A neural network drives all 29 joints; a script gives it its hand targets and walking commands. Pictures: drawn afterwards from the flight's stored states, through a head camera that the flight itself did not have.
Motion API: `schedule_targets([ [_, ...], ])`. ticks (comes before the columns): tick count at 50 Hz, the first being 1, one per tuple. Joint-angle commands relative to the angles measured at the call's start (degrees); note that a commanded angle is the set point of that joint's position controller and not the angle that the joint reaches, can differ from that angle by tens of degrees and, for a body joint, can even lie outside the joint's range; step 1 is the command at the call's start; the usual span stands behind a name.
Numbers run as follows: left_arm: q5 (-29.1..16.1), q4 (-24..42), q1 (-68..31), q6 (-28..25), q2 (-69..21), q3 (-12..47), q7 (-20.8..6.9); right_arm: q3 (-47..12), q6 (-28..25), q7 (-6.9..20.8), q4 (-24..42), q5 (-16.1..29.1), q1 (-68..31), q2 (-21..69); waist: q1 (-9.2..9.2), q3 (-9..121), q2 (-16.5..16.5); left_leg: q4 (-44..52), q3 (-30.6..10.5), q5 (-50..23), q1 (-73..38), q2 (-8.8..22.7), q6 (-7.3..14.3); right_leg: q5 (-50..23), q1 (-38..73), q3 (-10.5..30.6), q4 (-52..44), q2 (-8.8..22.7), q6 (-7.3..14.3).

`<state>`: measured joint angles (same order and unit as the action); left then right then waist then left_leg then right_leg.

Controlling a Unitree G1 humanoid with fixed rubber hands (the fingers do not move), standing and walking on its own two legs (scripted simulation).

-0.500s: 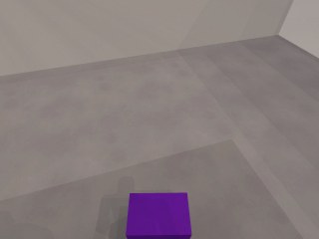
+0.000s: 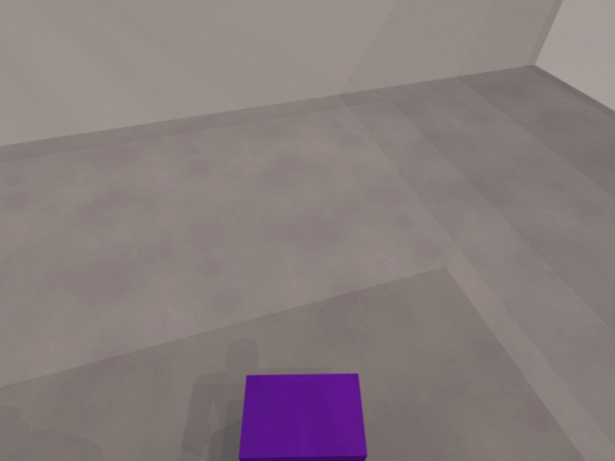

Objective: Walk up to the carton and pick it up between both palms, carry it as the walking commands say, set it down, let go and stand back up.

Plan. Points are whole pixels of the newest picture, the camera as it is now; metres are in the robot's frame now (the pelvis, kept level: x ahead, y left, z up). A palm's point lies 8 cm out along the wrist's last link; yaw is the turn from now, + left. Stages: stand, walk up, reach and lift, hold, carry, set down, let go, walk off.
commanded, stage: stand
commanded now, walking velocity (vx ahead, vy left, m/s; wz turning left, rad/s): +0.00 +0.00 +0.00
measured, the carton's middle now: (303, 430) +0.36 +0.00 -0.63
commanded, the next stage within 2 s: reach and lift in 0.14 s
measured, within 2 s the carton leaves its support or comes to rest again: neither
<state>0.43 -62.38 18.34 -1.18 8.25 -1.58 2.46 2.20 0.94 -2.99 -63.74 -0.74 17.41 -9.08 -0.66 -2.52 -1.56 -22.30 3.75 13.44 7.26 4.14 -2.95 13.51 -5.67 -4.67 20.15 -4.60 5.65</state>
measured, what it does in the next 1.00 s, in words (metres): lowers itself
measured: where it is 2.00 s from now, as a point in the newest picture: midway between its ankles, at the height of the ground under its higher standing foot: outside the picture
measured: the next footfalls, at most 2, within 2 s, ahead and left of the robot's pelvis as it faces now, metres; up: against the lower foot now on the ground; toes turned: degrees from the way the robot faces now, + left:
none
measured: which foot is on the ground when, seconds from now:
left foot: down 0.00-1.00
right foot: down 0.00-1.00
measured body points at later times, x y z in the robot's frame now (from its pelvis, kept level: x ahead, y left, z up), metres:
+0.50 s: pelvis -0.02 +0.02 -0.02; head +0.05 +0.02 +0.42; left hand +0.14 +0.23 -0.16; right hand +0.16 -0.20 -0.15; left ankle -0.02 +0.15 -0.74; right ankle -0.02 -0.05 -0.74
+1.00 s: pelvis -0.10 +0.08 -0.08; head +0.03 +0.05 +0.35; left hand +0.18 +0.24 -0.18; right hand +0.18 -0.22 -0.18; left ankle -0.02 +0.16 -0.74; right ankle -0.03 -0.05 -0.74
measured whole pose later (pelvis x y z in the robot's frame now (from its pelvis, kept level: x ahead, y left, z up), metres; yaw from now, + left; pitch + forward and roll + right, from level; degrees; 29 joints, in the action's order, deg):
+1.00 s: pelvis -0.10 +0.08 -0.08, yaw -4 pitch +12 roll +0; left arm -1.7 -27.3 -11.5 26.2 2.5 -5.1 7.0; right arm 10.8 21.8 12.1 -39.3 0.6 -19.5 -21.2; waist -0.1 -4.3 -2.2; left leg -59.9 3.4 22.2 50.3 -2.0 2.6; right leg 22.2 -51.0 1.4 60.5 0.3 0.2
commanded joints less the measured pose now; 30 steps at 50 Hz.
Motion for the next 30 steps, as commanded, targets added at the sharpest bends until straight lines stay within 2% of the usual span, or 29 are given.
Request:
schedule_targets([
  [1, 0.32, 1.12, 4.66, -0.17, 6.33, -1.08, 0.26, 0.92, -0.52, -0.54, 1.44, 0.34, 4.55, -5.32, 0.19, -1.86, 1.33, 2.23, -2.8, -4.2, 1.86, 3.81, 1.39, -19.96, -0.65, 9.76, -3.29, 12.08, -3.4],
  [2, 0.13, 0.94, 4.74, -0.13, 6.15, -1.1, 0.11, 0.91, -0.49, -0.41, 1.34, 0.17, 4.91, -4.84, 0.16, -0.96, 1.1, 2.2, -2.45, -3.93, 1.66, 3.83, 1.5, -19.49, -0.34, 9.29, -3.01, 12.27, -3.39],
  [3, 0.18, 0.85, 4.24, -0.06, 6.75, -1.11, 0.15, 0.45, -0.64, -0.43, 1.35, 0.47, 5.8, -4.23, 0.1, -0.89, 2.22, 3.3, -3.66, -4.41, 0.89, 4.19, 1.47, -17.84, -0.54, 8.83, -2.38, 11.61, -3.17],
  [4, -0.09, 1.04, 4.12, -0.07, 6.31, -1.05, 0.15, 0.31, -0.54, -0.29, 1.71, 0.05, 4.37, -4.23, 0.18, -2.01, 0.6, 3.25, -3.82, -4.46, 2.3, 4.49, 1.72, -16.84, -1.72, 8.75, -2.36, 11.33, -2.55],
  [5, 0.17, 0.95, 3.98, -0.14, 6.22, -1.01, 0.0, 0.37, -0.6, -0.39, 1.59, 0.41, 5.1, -4.96, 0.36, -1.99, 2.32, 3.24, -4.5, -4.24, 1.74, 4.67, 1.69, -15.96, -1.26, 8.88, -2.87, 11.36, -2.59],
  [6, 0.14, 1.36, 4.02, -0.12, 6.57, -1.25, -0.07, 0.24, -0.57, -0.37, 1.61, 0.24, 4.43, -5.06, 0.45, -2.69, 2.05, 3.02, -3.72, -4.42, 1.65, 4.21, 1.55, -16.81, -1.92, 9.01, -3.43, 11.43, -3.12],
  [7, 0.11, 1.11, 3.62, -0.29, 5.55, -0.67, 0.15, 0.47, -0.5, -0.28, 1.8, 0.34, 5.01, -4.5, -0.29, -2.01, 0.71, 3.13, -3.75, -5.43, 1.15, 4.54, 1.97, -19.04, -1.84, 8.76, -2.73, 11.51, -2.67],
  [8, -5.39, 39.38, -43.0, 1.74, 15.16, 1.06, 0.03, -4.21, 1.51, -0.46, 39.28, 7.22, -42.54, -10.18, 7.25, 7.02, -0.56, -8.28, -4.5, 8.6, 12.24, 0.29, 7.21, 7.96, -19.4, 7.09, 3.07, 6.27, -4.33],
  [9, -3.8, 33.17, -37.07, 8.03, 10.79, 0.36, -1.08, -4.14, 6.05, -1.14, 32.19, 4.53, -36.61, -5.27, 2.22, 8.24, 7.38, -11.11, -3.13, 8.87, 13.77, -2.21, 6.18, 19.34, -22.75, 5.74, 4.65, 9.23, -4.69],
  [10, -4.74, 32.09, -32.85, 11.86, 8.52, 2.21, -0.72, -4.44, 9.71, -1.26, 32.12, 3.07, -34.02, -6.35, 0.27, 9.49, 9.87, -12.05, -2.05, 6.09, 10.48, -1.75, 5.87, 16.08, -25.43, 4.56, 4.6, 9.34, -4.07],
  [11, -4.44, 31.93, -29.62, 15.37, 10.22, 1.3, -0.92, -4.76, 12.64, -1.2, 32.7, 4.37, -32.01, -7.36, 0.18, 8.6, 10.07, -14.06, -2.22, 5.65, 12.32, -1.32, 5.74, 14.94, -24.6, 6.4, 4.18, 9.66, -3.39],
  [12, -4.23, 28.55, -25.12, 19.71, 7.88, 2.44, -1.47, -4.54, 17.84, -1.3, 31.04, 5.62, -26.02, -5.73, 0.36, 8.74, 3.78, -13.84, -1.9, 7.12, 14.71, -1.52, 6.16, 12.82, -20.45, 9.24, 2.94, 10.07, -2.14],
  [13, -4.0, 27.59, -19.96, 25.14, 8.6, 3.52, -0.82, -3.81, 23.29, -1.58, 29.45, 5.77, -20.6, -3.85, -0.25, 8.14, 2.62, -13.73, -4.74, 4.11, 14.61, -1.02, 6.99, 7.43, -22.71, 9.27, 3.78, 9.42, -2.39],
  [14, -3.85, 26.92, -15.59, 30.49, 7.72, 4.4, -0.73, -1.28, 28.18, -1.11, 27.36, 5.85, -13.6, -4.03, -0.72, 8.21, 1.52, -12.15, -5.59, 1.21, 13.96, -1.48, 7.11, 1.56, -21.3, 8.77, 4.71, 9.65, -2.06],
  [15, -3.58, 23.39, -11.47, 33.42, 7.45, 3.72, -1.4, -1.34, 31.32, -0.65, 23.95, 4.75, -8.31, -3.06, -2.3, 9.17, 0.14, -12.57, -5.7, 0.1, 15.97, -2.75, 7.28, -0.96, -20.09, 10.78, 5.26, 10.0, -2.01],
  [16, -2.86, 19.45, -7.2, 35.15, 8.17, 1.95, -1.8, -2.67, 32.84, 0.19, 21.8, 3.98, -3.09, -3.13, -2.73, 7.46, 1.12, -11.96, -6.35, -3.09, 18.08, -3.5, 7.41, -8.3, -19.31, 11.17, 6.65, 8.84, -2.79],
  [17, -1.99, 18.7, -4.88, 35.63, 6.75, 0.24, -1.62, -0.76, 33.41, 0.77, 20.67, 1.87, -2.27, -5.01, -1.96, 9.5, 0.81, -12.65, -6.76, -6.45, 20.01, -3.54, 7.14, -15.47, -17.08, 11.02, 8.71, 8.02, -2.74],
  [18, 1.94, 20.44, -3.8, 35.8, 6.31, -2.53, -2.07, 0.1, 33.97, 1.92, 20.65, 0.77, -1.19, -4.8, 0.56, 10.18, -2.54, -12.77, -7.44, -10.36, 23.49, -3.71, 7.05, -22.18, -13.26, 12.16, 10.01, 7.74, -2.15],
  [19, 3.37, 21.9, -4.68, 34.91, 5.84, -2.73, -2.26, 1.36, 33.35, 2.27, 22.58, -1.02, -1.74, -5.3, -0.66, 13.01, -0.76, -13.13, -7.53, -12.01, 25.63, -4.22, 6.72, -27.31, -10.49, 12.34, 10.44, 7.61, -2.57],
  [21, 7.7, 24.37, -5.67, 30.93, 3.88, -3.01, -2.73, 0.62, 29.8, 2.97, 26.0, -2.98, -2.6, -3.8, -1.99, 15.38, -2.03, -13.95, -7.92, -15.75, 29.74, -5.56, 5.12, -39.87, -4.23, 12.65, 13.17, 7.97, -2.28],
  [22, 7.49, 29.18, -9.22, 27.62, 2.31, -3.04, -2.87, 0.73, 26.8, 3.77, 30.03, -3.19, -7.19, -4.42, -1.89, 21.27, -1.24, -16.44, -7.5, -16.31, 32.02, -5.82, 5.13, -42.52, -3.1, 12.21, 16.42, 7.75, -2.14],
  [23, 7.07, 32.65, -14.42, 25.42, 1.68, -2.91, -3.12, 2.87, 24.43, 4.01, 32.0, -4.06, -10.28, -3.94, -3.1, 23.47, -0.89, -17.69, -7.96, -15.36, 33.25, -5.77, 5.26, -40.01, -5.72, 10.9, 17.95, 7.71, -2.38],
  [24, 5.77, 33.35, -17.21, 23.79, 0.47, -2.63, -3.32, 1.77, 22.06, 5.1, 32.36, -4.13, -13.31, -3.38, -2.58, 20.41, 0.18, -18.75, -7.99, -14.24, 32.99, -5.23, 5.27, -34.35, -11.66, 9.8, 18.56, 7.18, -2.61],
  [25, 5.14, 39.66, -20.65, 20.65, 0.89, -3.7, -3.8, 2.99, 19.23, 5.74, 37.62, -4.03, -18.31, -3.67, -3.77, 25.27, 2.07, -20.68, -8.06, -12.1, 32.84, -4.83, 5.2, -32.04, -11.35, 9.71, 20.98, 7.0, -3.03],
  [26, 4.46, 37.6, -22.56, 19.61, 0.95, -4.77, -3.75, 4.96, 17.74, 6.31, 37.01, -4.0, -20.27, -3.05, -3.35, 23.25, 1.36, -22.09, -8.8, -11.36, 34.75, -4.5, 4.71, -28.16, -16.41, 8.97, 22.86, 6.73, -3.18],
  [27, 2.77, 40.89, -26.43, 17.96, 1.14, -3.62, -3.34, 3.91, 15.87, 6.81, 40.48, -2.39, -25.05, -4.83, -2.46, 26.64, 2.2, -23.02, -8.41, -10.29, 32.68, -4.02, 4.58, -22.26, -17.1, 8.02, 23.53, 6.13, -3.71],
  [28, 1.17, 42.87, -27.69, 17.76, 1.98, -5.18, -3.12, 3.45, 15.2, 7.41, 42.6, -0.76, -28.18, -4.89, -1.36, 28.6, 3.06, -24.4, -8.51, -9.53, 30.48, -3.84, 4.6, -16.99, -20.26, 7.63, 24.79, 5.83, -4.35],
  [29, 0.79, 43.56, -29.22, 17.91, 1.62, -4.07, -2.45, 4.6, 15.16, 7.73, 43.92, -1.51, -28.79, -6.82, -1.34, 30.71, 2.86, -25.47, -8.23, -8.84, 29.8, -3.84, 4.04, -13.95, -21.76, 6.63, 25.94, 5.08, -4.28],
  [30, 0.76, 44.04, -27.6, 18.61, 0.98, -4.65, -1.79, 5.03, 15.77, 8.02, 42.21, -0.27, -27.02, -6.9, 0.02, 31.39, 1.89, -27.29, -8.54, -12.09, 29.83, -3.97, 3.36, -14.33, -24.61, 7.22, 28.0, 4.86, -4.16],
])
